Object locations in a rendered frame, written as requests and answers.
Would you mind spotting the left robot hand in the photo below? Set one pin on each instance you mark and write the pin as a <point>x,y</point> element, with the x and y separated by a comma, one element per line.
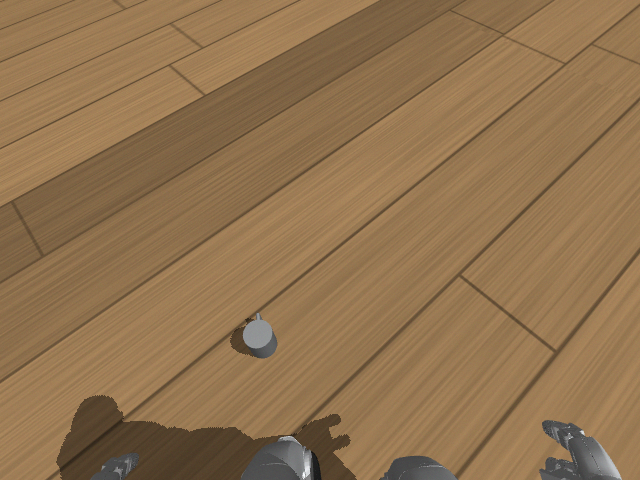
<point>117,468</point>

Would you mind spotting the mug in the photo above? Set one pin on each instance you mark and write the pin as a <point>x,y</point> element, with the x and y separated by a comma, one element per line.
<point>260,338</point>

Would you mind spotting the right robot hand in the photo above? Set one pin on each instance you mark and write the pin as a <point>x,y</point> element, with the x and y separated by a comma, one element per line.
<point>589,457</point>

